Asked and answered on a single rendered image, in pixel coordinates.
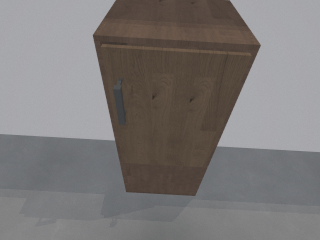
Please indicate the handle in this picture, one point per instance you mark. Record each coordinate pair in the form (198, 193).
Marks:
(119, 101)

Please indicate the cupboard door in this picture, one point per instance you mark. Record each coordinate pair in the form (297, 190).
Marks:
(176, 100)

